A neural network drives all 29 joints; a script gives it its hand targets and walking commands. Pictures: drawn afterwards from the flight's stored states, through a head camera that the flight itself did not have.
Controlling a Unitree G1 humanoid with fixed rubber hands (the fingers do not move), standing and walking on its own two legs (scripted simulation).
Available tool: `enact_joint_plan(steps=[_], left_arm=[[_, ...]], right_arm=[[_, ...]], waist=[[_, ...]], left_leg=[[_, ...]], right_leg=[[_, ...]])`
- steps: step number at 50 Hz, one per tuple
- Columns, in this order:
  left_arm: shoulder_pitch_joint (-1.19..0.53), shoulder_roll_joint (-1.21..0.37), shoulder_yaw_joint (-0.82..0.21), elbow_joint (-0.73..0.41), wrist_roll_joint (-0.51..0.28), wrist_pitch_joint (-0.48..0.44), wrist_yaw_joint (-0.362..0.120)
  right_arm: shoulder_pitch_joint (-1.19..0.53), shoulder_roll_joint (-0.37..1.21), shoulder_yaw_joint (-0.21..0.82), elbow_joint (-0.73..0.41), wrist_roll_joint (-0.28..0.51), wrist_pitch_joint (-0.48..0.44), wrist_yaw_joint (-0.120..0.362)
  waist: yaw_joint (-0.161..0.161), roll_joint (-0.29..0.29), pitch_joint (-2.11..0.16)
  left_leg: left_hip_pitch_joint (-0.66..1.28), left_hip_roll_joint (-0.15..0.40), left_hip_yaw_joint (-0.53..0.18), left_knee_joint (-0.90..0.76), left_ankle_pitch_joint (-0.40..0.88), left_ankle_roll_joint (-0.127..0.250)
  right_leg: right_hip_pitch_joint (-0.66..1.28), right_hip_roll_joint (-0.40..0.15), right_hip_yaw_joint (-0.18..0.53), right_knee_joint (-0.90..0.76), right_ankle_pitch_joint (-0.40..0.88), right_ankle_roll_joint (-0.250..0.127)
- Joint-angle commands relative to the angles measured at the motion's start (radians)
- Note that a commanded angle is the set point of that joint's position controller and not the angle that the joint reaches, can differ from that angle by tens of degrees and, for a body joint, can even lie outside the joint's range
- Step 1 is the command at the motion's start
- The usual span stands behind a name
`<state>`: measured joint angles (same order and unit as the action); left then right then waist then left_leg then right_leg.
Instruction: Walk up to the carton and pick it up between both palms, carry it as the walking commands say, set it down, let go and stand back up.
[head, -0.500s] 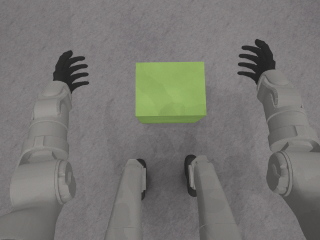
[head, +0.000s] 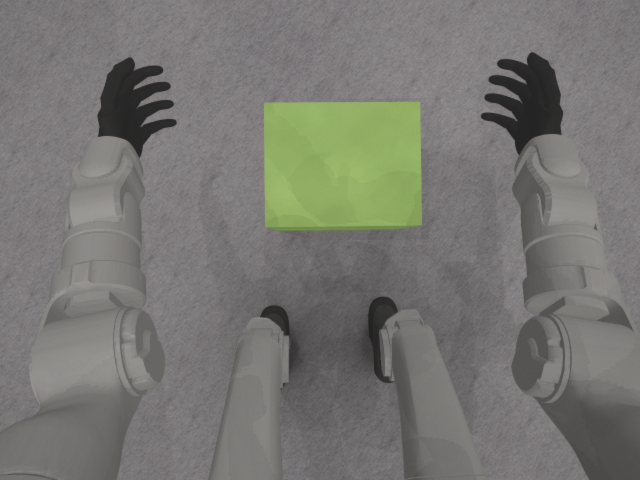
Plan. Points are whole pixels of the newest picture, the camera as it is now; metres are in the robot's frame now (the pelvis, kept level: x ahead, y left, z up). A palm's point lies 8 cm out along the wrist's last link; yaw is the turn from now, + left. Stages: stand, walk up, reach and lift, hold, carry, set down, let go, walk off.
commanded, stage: reach and lift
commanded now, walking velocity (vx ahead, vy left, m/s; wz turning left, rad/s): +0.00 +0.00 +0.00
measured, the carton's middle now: (338, 176) +0.49 -0.03 -0.50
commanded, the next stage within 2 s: none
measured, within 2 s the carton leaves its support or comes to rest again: neither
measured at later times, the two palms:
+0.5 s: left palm (180, 157) +0.49 +0.22 -0.27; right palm (470, 154) +0.47 -0.22 -0.26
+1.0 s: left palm (213, 178) +0.48 +0.21 -0.41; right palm (443, 172) +0.47 -0.23 -0.40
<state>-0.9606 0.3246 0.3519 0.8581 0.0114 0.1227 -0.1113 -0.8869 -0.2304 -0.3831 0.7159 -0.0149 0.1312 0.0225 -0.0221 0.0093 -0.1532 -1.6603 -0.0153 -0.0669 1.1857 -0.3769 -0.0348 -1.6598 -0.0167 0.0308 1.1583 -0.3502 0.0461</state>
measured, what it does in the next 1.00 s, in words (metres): lowers itself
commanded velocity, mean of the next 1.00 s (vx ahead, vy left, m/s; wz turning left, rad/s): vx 0.00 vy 0.00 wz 0.00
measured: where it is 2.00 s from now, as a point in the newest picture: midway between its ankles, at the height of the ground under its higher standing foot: (329, 359)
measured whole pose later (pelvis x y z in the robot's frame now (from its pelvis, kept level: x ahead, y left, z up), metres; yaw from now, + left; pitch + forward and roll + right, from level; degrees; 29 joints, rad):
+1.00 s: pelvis -0.05 +0.00 -0.24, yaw -2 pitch +42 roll -1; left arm -1.33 0.44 0.15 1.04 -0.18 0.07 0.02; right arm -1.29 -0.40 -0.21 0.95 0.18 0.08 -0.07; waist 0.00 -0.01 0.26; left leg -2.26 -0.03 -0.07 2.10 -0.57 -0.06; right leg -2.28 0.04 0.07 2.06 -0.52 0.08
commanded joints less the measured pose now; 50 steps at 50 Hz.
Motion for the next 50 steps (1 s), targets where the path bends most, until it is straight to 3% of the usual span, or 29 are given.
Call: enact_joint_plan(steps=[1, 2, 5, 6, 7, 8, 9, 11, 16, 18, 19, 21, 22, 23, 24, 27, 28, 29, 31, 32, 34, 36, 37, 39, 40, 41, 43, 45, 50], left_arm=[[-0.252, 0.095, -0.028, -0.042, -0.013, -0.014, 0.003], [-0.300, 0.103, -0.039, -0.073, -0.016, -0.001, 0.007], [-0.356, 0.187, -0.016, -0.115, -0.018, -0.005, 0.035], [-0.372, 0.196, -0.003, -0.094, -0.007, 0.001, 0.041], [-0.395, 0.146, -0.036, -0.143, -0.027, 0.013, 0.050], [-0.375, 0.193, -0.035, -0.098, -0.010, 0.013, 0.059], [-0.389, 0.175, -0.032, -0.034, -0.021, 0.019, 0.062], [-0.434, 0.207, -0.030, -0.029, -0.054, 0.025, 0.070], [-0.542, 0.265, -0.061, -0.069, -0.099, 0.031, 0.078], [-0.547, 0.243, -0.069, -0.052, -0.096, 0.023, 0.086], [-0.542, 0.234, -0.092, -0.068, -0.103, 0.022, 0.083], [-0.479, 0.260, -0.083, 0.061, -0.092, 0.010, 0.078], [-0.532, 0.247, -0.076, -0.077, -0.097, 0.001, 0.080], [-0.554, 0.286, -0.042, -0.113, -0.091, 0.003, 0.086], [-0.545, 0.281, -0.066, 0.059, -0.102, 0.008, 0.081], [-0.584, 0.245, -0.109, -0.006, -0.117, 0.006, 0.066], [-0.589, 0.289, -0.100, -0.127, -0.098, -0.003, 0.073], [-0.516, 0.278, -0.111, 0.070, -0.118, -0.004, 0.073], [-0.622, 0.271, -0.125, -0.106, -0.142, -0.012, 0.083], [-0.559, 0.239, -0.171, 0.048, -0.147, -0.013, 0.083], [-0.568, 0.263, -0.138, -0.068, -0.148, -0.033, 0.084], [-0.516, 0.206, -0.169, 0.044, -0.151, -0.036, 0.091], [-0.534, 0.266, -0.140, 0.029, -0.157, -0.035, 0.091], [-0.521, 0.240, -0.140, 0.056, -0.121, -0.049, 0.114], [-0.496, 0.263, -0.151, 0.149, -0.147, -0.059, 0.112], [-0.597, 0.282, -0.137, 0.045, -0.147, -0.068, 0.119], [-0.503, 0.211, -0.164, 0.161, -0.147, -0.078, 0.124], [-0.621, 0.273, -0.159, 0.039, -0.174, -0.075, 0.131], [-0.608, 0.262, -0.212, 0.136, -0.235, -0.091, 0.141]], right_arm=[[-0.229, -0.091, 0.006, 0.029, -0.001, -0.004, 0.010], [-0.240, -0.123, -0.033, -0.040, -0.006, -0.004, 0.001], [-0.302, -0.156, 0.016, -0.027, 0.038, 0.000, -0.010], [-0.353, -0.209, -0.029, -0.016, 0.014, -0.005, -0.010], [-0.360, -0.185, 0.003, -0.065, 0.045, 0.001, -0.018], [-0.375, -0.241, -0.008, -0.042, 0.027, 0.001, -0.023], [-0.393, -0.237, -0.009, 0.025, 0.044, 0.004, -0.019], [-0.409, -0.235, 0.021, 0.033, 0.051, 0.020, -0.026], [-0.527, -0.284, 0.037, -0.006, 0.083, 0.031, -0.059], [-0.535, -0.239, 0.075, 0.028, 0.110, 0.035, -0.057], [-0.526, -0.245, 0.088, 0.006, 0.105, 0.036, -0.057], [-0.518, -0.248, 0.088, 0.118, 0.125, 0.030, -0.056], [-0.540, -0.234, 0.100, 0.010, 0.132, 0.019, -0.055], [-0.616, -0.298, 0.082, -0.125, 0.123, 0.012, -0.069], [-0.595, -0.274, 0.115, 0.083, 0.126, 0.020, -0.073], [-0.593, -0.265, 0.091, 0.071, 0.119, 0.024, -0.077], [-0.552, -0.249, 0.097, -0.043, 0.126, 0.018, -0.083], [-0.548, -0.284, 0.067, 0.094, 0.101, -0.001, -0.084], [-0.596, -0.308, 0.067, 0.012, 0.115, -0.013, -0.088], [-0.527, -0.252, 0.097, 0.134, 0.115, -0.006, -0.088], [-0.544, -0.212, 0.134, 0.051, 0.184, -0.017, -0.087], [-0.534, -0.219, 0.147, 0.111, 0.166, -0.037, -0.079], [-0.617, -0.265, 0.105, -0.019, 0.147, -0.036, -0.083], [-0.557, -0.256, 0.154, 0.138, 0.173, -0.051, -0.087], [-0.572, -0.232, 0.167, 0.161, 0.168, -0.052, -0.089], [-0.595, -0.280, 0.121, 0.076, 0.180, -0.059, -0.089], [-0.515, -0.239, 0.177, 0.217, 0.162, -0.064, -0.085], [-0.615, -0.283, 0.145, 0.139, 0.184, -0.064, -0.088], [-0.627, -0.240, 0.225, 0.227, 0.226, -0.082, -0.093]], waist=[[-0.011, 0.049, -0.657], [-0.049, 0.045, -0.846], [0.015, 0.052, -0.878], [-0.021, 0.042, -0.862], [0.007, 0.089, -0.954], [-0.013, 0.042, -0.932], [-0.012, 0.140, -0.826], [0.009, 0.009, -0.930], [-0.023, 0.015, -1.007], [0.037, 0.000, -0.913], [0.005, -0.022, -1.009], [0.030, 0.043, -0.918], [0.072, 0.019, -0.876], [0.016, -0.048, -1.011], [0.043, -0.035, -0.892], [-0.016, 0.042, -0.841], [0.028, 0.058, -1.051], [-0.015, 0.005, -0.952], [-0.023, 0.033, -1.000], [-0.041, 0.065, -0.984], [0.056, 0.079, -0.899], [0.019, 0.013, -0.833], [0.020, -0.021, -0.882], [0.077, 0.036, -0.817], [0.062, -0.062, -0.796], [0.066, 0.047, -0.819], [0.064, 0.028, -0.667], [0.015, 0.021, -0.876], [0.039, -0.037, -0.727]], left_leg=[[0.310, -0.039, 0.077, 0.020, 0.286, 0.001], [0.434, -0.035, 0.069, 0.073, 0.322, -0.001], [0.368, -0.039, 0.111, 0.155, 0.292, -0.018], [0.287, -0.035, 0.084, 0.167, 0.295, -0.018], [0.414, -0.052, 0.110, 0.167, 0.322, -0.023], [0.379, -0.043, 0.104, 0.199, 0.301, -0.024], [0.355, -0.038, 0.095, 0.209, 0.267, -0.029], [0.304, -0.048, 0.103, 0.249, 0.205, -0.018], [0.208, -0.036, 0.127, 0.343, 0.101, -0.026], [0.128, -0.038, 0.139, 0.371, 0.083, -0.020], [0.151, -0.040, 0.130, 0.377, 0.106, -0.015], [0.134, -0.029, 0.134, 0.427, 0.094, -0.013], [0.092, -0.040, 0.150, 0.413, 0.099, -0.004], [0.090, -0.038, 0.147, 0.442, 0.105, -0.003], [-0.010, -0.024, 0.137, 0.460, 0.063, -0.009], [-0.025, -0.020, 0.147, 0.488, 0.064, -0.018], [0.164, -0.020, 0.152, 0.515, 0.195, -0.012], [0.056, -0.016, 0.118, 0.551, 0.146, -0.014], [0.077, -0.022, 0.124, 0.563, 0.147, -0.021], [0.125, -0.014, 0.117, 0.590, 0.174, -0.029], [0.048, -0.014, 0.141, 0.617, 0.169, -0.019], [-0.049, -0.009, 0.129, 0.635, 0.173, -0.012], [-0.012, -0.006, 0.118, 0.647, 0.177, -0.009], [-0.075, -0.007, 0.136, 0.658, 0.172, -0.018], [-0.092, -0.005, 0.105, 0.678, 0.140, -0.005], [-0.026, 0.013, 0.125, 0.703, 0.163, -0.013], [-0.051, 0.009, 0.106, 0.721, 0.202, -0.007], [0.058, 0.016, 0.106, 0.743, 0.196, -0.030], [-0.045, 0.016, 0.120, 0.774, 0.118, -0.013]], right_leg=[[0.335, 0.059, -0.098, 0.086, 0.284, 0.002], [0.380, 0.058, -0.114, 0.122, 0.301, 0.012], [0.359, 0.073, -0.100, 0.176, 0.280, 0.003], [0.319, 0.076, -0.115, 0.241, 0.295, 0.011], [0.354, 0.085, -0.110, 0.230, 0.295, 0.012], [0.295, 0.086, -0.137, 0.251, 0.249, 0.011], [0.152, 0.077, -0.129, 0.266, 0.176, 0.008], [0.251, 0.072, -0.128, 0.308, 0.171, 0.016], [0.264, 0.070, -0.136, 0.403, 0.126, 0.025], [0.241, 0.060, -0.112, 0.410, 0.116, 0.009], [0.278, 0.071, -0.120, 0.438, 0.140, 0.009], [0.151, 0.066, -0.124, 0.472, 0.082, 0.015], [0.148, 0.075, -0.112, 0.462, 0.083, 0.008], [0.268, 0.074, -0.110, 0.472, 0.157, 0.007], [0.209, 0.061, -0.103, 0.511, 0.124, 0.017], [0.170, 0.063, -0.113, 0.539, 0.138, 0.006], [0.221, 0.072, -0.112, 0.534, 0.197, 0.008], [0.147, 0.062, -0.146, 0.600, 0.168, 0.022], [0.175, 0.064, -0.120, 0.617, 0.186, 0.000], [0.127, 0.058, -0.140, 0.627, 0.164, 0.007], [0.065, 0.064, -0.119, 0.646, 0.160, 0.010], [0.099, 0.064, -0.115, 0.682, 0.193, 0.006], [0.142, 0.056, -0.123, 0.696, 0.200, 0.026], [0.065, 0.066, -0.111, 0.721, 0.180, 0.010], [0.110, 0.049, -0.117, 0.750, 0.174, 0.018], [0.028, 0.047, -0.095, 0.752, 0.149, 0.016], [-0.100, 0.056, -0.103, 0.753, 0.146, 0.013], [0.035, 0.039, -0.117, 0.796, 0.173, 0.016], [-0.005, 0.034, -0.114, 0.826, 0.109, 0.016]])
